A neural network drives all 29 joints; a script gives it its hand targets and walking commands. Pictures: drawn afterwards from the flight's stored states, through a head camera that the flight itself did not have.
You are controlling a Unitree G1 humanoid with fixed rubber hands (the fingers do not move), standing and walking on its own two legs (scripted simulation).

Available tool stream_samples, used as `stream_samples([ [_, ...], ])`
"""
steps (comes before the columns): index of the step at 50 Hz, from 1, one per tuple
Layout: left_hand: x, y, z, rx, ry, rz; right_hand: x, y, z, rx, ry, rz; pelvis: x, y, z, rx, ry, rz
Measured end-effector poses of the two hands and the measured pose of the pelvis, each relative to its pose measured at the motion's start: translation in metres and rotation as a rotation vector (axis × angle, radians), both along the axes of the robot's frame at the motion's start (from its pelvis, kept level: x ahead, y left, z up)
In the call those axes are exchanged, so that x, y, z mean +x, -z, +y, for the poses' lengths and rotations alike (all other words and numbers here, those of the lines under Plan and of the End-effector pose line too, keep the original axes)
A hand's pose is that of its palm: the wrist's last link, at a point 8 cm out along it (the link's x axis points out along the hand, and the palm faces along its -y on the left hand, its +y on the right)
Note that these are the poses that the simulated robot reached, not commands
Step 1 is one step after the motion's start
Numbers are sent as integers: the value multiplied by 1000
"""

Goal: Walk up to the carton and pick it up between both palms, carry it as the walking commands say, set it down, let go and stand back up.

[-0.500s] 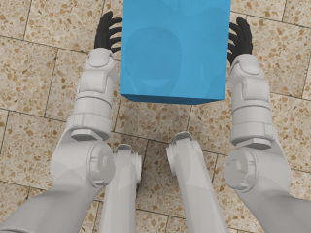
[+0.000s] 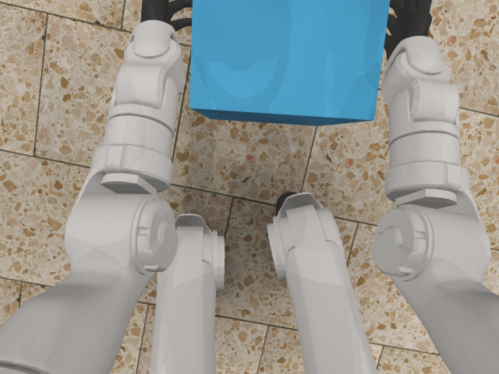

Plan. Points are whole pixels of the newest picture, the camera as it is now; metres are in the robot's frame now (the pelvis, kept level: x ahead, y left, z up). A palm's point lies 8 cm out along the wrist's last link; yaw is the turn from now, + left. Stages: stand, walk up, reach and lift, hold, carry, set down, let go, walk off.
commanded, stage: set down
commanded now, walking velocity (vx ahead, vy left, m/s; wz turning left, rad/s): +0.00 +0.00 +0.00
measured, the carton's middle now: (276, 50) +0.52 -0.11 -0.22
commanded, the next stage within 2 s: none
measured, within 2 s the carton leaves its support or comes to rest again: rests again in 1.16 s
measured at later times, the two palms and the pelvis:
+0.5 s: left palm (164, 30) +0.56 +0.04 -0.20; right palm (383, 42) +0.50 -0.26 -0.19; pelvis +0.01 +0.00 -0.03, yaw +0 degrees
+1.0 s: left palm (166, 37) +0.56 +0.04 -0.21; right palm (376, 52) +0.49 -0.26 -0.21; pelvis +0.00 +0.00 -0.04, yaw +0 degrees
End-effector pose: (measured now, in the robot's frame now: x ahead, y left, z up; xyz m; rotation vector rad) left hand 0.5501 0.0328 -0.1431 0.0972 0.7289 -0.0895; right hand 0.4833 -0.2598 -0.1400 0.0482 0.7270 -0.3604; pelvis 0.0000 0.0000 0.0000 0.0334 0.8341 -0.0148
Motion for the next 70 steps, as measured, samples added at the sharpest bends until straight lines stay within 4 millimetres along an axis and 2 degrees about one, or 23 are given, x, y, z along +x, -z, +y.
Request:
stream_samples([
  [10,6,31,0,-1,-2,11,7,31,0,-6,-10,21,3,18,-1,-4,-16,-33],
  [19,10,53,9,-5,2,16,14,46,6,-3,-29,32,6,28,1,-23,-30,-53],
  [32,13,55,1,-2,22,16,9,53,-1,4,-27,38,6,34,5,-28,-34,-79],
  [52,11,72,7,14,32,36,5,73,4,16,-56,65,3,41,4,-32,-39,-121],
  [70,10,83,10,15,43,41,4,82,5,25,-71,69,3,49,5,-40,-39,-146],
])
